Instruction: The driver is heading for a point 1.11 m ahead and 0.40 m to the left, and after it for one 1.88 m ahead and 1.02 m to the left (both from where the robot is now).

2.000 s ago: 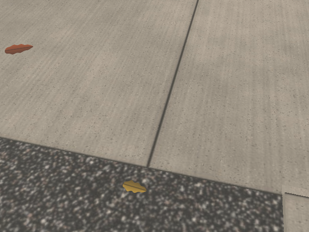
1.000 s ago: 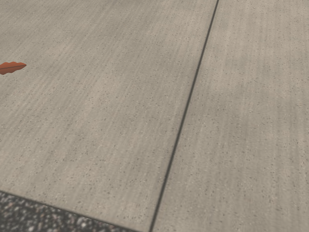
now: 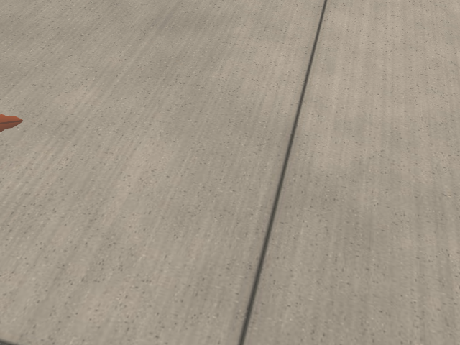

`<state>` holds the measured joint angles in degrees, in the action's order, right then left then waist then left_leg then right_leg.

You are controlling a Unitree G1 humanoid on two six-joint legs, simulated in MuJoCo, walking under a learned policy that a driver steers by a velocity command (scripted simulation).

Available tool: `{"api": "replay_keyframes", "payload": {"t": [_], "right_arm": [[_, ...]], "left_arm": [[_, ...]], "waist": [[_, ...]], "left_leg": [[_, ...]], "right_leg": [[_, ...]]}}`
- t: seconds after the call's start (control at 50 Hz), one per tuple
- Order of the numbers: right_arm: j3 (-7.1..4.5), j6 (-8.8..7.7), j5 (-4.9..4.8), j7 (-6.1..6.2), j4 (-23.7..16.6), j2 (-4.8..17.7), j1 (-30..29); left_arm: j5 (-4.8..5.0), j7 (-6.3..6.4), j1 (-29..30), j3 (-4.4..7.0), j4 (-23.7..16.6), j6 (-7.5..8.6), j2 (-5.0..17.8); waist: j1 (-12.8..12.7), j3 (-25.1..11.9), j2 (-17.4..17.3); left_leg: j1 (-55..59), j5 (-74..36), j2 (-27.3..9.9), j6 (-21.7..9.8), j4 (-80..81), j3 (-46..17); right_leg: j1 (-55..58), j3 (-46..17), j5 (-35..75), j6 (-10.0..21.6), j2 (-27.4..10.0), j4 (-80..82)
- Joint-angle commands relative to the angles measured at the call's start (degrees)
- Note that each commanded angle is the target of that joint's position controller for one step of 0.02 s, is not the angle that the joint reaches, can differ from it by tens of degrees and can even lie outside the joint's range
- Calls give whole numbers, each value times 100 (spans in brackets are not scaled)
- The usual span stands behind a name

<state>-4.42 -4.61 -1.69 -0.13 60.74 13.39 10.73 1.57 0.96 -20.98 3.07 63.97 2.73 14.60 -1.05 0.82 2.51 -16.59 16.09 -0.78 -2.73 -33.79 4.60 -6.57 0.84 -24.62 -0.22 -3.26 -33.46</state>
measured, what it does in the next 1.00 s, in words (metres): walks ahead, turning left: right foot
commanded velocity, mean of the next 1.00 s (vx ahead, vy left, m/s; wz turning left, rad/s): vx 0.47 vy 0.00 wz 0.25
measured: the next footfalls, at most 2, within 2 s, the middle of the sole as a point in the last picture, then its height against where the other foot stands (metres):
right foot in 0.48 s outside the picture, level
left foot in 1.04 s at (174, 293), level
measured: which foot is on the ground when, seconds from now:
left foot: down 0.00-0.50, up 0.52-1.00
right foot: down 0.00-0.00, up 0.02-0.46, down 0.48-1.00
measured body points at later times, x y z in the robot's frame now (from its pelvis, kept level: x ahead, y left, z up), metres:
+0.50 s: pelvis +0.24 -0.02 -0.01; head +0.28 -0.02 +0.44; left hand +0.47 +0.21 -0.11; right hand +0.14 -0.27 -0.15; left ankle +0.02 +0.10 -0.72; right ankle +0.38 -0.12 -0.73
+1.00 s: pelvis +0.51 +0.02 +0.00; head +0.54 +0.04 +0.45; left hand +0.43 +0.28 -0.15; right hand +0.76 -0.15 -0.10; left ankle +0.63 +0.17 -0.71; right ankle +0.39 -0.13 -0.73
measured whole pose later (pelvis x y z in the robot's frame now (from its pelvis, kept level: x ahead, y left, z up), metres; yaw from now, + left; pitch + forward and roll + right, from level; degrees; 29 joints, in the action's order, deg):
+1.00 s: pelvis +0.51 +0.02 +0.00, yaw +18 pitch +1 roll -3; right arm -3.9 -2.0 -1.5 -3.0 46.4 12.9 3.2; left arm 0.6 1.3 -17.6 4.6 57.6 3.9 14.6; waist -3.3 2.0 -0.9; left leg -34.4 6.1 -4.8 -5.3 -37.6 3.9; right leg 6.6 18.2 -23.1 -2.8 -2.0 -16.7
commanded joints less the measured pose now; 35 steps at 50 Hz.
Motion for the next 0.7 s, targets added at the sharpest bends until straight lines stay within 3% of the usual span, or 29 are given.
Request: {"api": "replay_keyframes", "payload": {"t": [0.02, 0.04, 0.06, 0.08, 0.12, 0.16, 0.26, 0.34, 0.4, 0.44, 0.46, 0.48, 0.5, 0.52, 0.54, 0.56, 0.58, 0.6, 0.64, 0.66, 0.7], "right_arm": [[-212, -102, 116, -42, 419, 1130, 2269], [-85, -192, 120, -50, 266, 861, 1644], [-2, -240, 114, -79, 96, 616, 1186], [51, -254, 129, -114, -16, 564, 873], [143, -219, 169, -116, -61, 374, 813], [154, -184, 196, -52, 10, 446, 1155], [128, -116, 201, 109, -34, 662, 1405], [84, -85, 131, 134, 55, 661, 1759], [28, -21, 83, 144, 77, 691, 1790], [-36, 27, 90, 148, -16, 862, 1581], [-40, 63, 105, 141, -69, 882, 1436], [7, 78, 144, 125, -182, 800, 1296], [164, 33, 193, 75, -330, 224, 1796], [273, -86, 24, 54, -244, -156, 2073], [94, -169, -151, 64, -366, 446, 1540], [44, -192, -202, 99, -537, 614, 1073], [16, -170, -136, 151, -582, 563, 867], [-52, -92, -59, 187, -555, 508, 922], [-63, 96, -70, 178, -516, 212, 1203], [-69, 169, -77, 182, -583, 157, 1129], [-114, 250, -35, 193, -798, 259, 763]], "left_arm": [[8, 3, 884, -29, -802, 242, 157], [141, -35, 945, 16, -844, 316, 326], [174, -83, 974, 28, -840, 364, 400], [132, -79, 968, 63, -798, 388, 414], [37, -94, 949, 148, -755, 335, 484], [-4, -124, 1056, 150, -776, 255, 323], [-33, -169, 2251, 61, -1235, 207, 90], [6, -275, 2894, 4, -1471, 236, 106], [18, -362, 3080, 25, -1652, 306, 238], [17, -360, 2573, 149, -1599, 356, 522], [24, -325, 1805, 271, -1406, 365, 738], [18, -263, 686, 418, -1104, 356, 1037], [-150, -199, -260, 559, -938, 343, 1609], [-169, -227, -413, 453, -866, 316, 1372], [-115, -239, 111, 319, -920, 341, 936], [-101, -222, 653, 233, -1029, 361, 648], [-134, -243, 1086, 174, -1049, 410, 464], [-194, -258, 1309, 131, -1023, 460, 286], [-233, -255, 1367, 129, -920, 471, 204], [-220, -229, 1345, 146, -881, 483, 274], [-233, -153, 1273, 190, -839, 492, 460]], "waist": [[932, -440, -2092], [606, 25, -1299], [446, 279, -933], [306, 401, -665], [178, 437, -700], [194, 399, -698], [386, 621, -624], [514, 826, -640], [390, 812, -659], [23, 377, -883], [-396, -108, -965], [-884, -824, -949], [-783, -1916, 100], [-639, -2758, 1134], [-619, -1852, 763], [-459, -1046, 507], [-248, -545, 96], [-33, -352, 136], [202, -163, 275], [245, -23, 258], [272, 186, 152]], "left_leg": [[2824, 1033, -2192, -1423, 2443, -4552], [2509, 1376, -2263, -1371, 2372, -4250], [2184, 1244, -1991, -1140, 2370, -3486], [1894, 766, -1755, -961, 2458, -2882], [1536, -447, -1359, -707, 2560, -1915], [1553, -1379, -1210, -729, 2599, -1459], [1345, -1793, -1089, -755, 2848, -923], [1578, -1778, -1207, -760, 2912, -706], [2114, -2427, -1432, -696, 2539, -773], [2280, -4058, -1455, -598, 1860, -819], [2123, -4903, -1295, -491, 1002, -714], [1276, -4526, -991, -290, -302, -593], [-818, -2123, -259, 59, -2526, -342], [-1776, 1577, 376, 156, -4021, -965], [-2279, 1421, 21, 46, -4562, -1346], [-2447, 967, -290, -46, -4553, -1110], [-2186, 487, -552, -75, -4235, -1031], [-1794, 205, -750, -117, -3911, -1060], [-1369, 61, -877, -174, -3652, -1062], [-1445, 8, -913, -163, -3548, -1039], [-1877, -410, -951, -88, -3247, -1085]], "right_leg": [[-3503, -218, -786, 158, 603, -3290], [-4041, -602, -515, 332, 174, -3971], [-4113, -584, 99, 489, -100, -4015], [-4018, -502, 630, 546, -286, -3743], [-3527, -397, 1160, 504, -471, -3104], [-3467, -202, 1442, 354, -433, -2710], [-3445, 11, 2428, 109, -250, -914], [-3237, 130, 2766, 208, -93, -115], [-3134, 30, 2439, 398, -34, 246], [-2227, 155, 2065, 525, 248, 342], [-1183, 276, 2045, 642, 432, 386], [523, 30, 2111, 819, 211, 226], [2909, -2051, 1368, 1461, -1369, 271], [3438, -4342, 393, 1906, -2226, 1453], [2620, -3835, 13, 1574, -1980, 1755], [1680, -2892, 182, 1324, -1836, 1866], [689, -2164, 706, 1182, -1647, 2085], [66, -1560, 1092, 1030, -1420, 2250], [-527, -865, 1307, 974, -1222, 2531], [-685, -630, 1437, 1013, -1228, 2658], [-710, -301, 1636, 1085, -1253, 2826]]}}
Keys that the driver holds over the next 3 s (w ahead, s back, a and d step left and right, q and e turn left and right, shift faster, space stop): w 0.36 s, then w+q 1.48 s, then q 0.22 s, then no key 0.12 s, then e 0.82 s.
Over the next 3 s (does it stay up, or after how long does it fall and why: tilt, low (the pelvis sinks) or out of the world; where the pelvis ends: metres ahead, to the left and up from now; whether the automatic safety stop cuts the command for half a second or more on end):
stays up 1.03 0.42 0.02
